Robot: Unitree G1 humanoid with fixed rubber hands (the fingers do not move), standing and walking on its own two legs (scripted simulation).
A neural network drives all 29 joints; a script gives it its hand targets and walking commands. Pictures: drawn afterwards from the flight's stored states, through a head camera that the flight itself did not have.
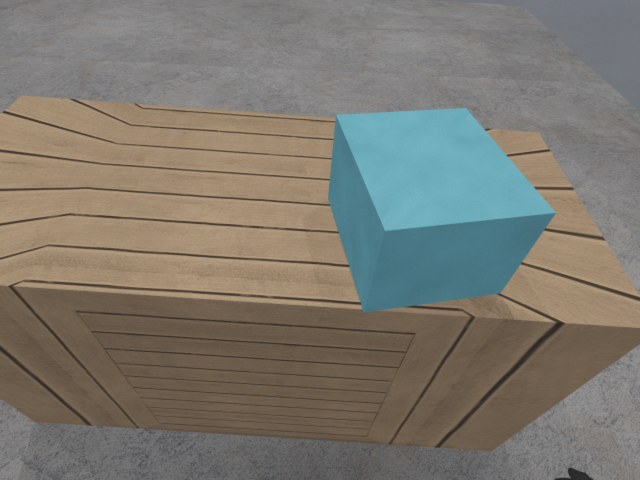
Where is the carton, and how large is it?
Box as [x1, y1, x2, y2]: [328, 108, 555, 312]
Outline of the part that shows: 465,108 336,115 328,199 364,312 499,293 555,213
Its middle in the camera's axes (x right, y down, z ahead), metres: +0.17 -0.07 +0.66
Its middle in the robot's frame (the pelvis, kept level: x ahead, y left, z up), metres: +0.55 -0.15 +0.04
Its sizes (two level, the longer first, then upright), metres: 0.276 0.240 0.187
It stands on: a pedestal, 0.71 m high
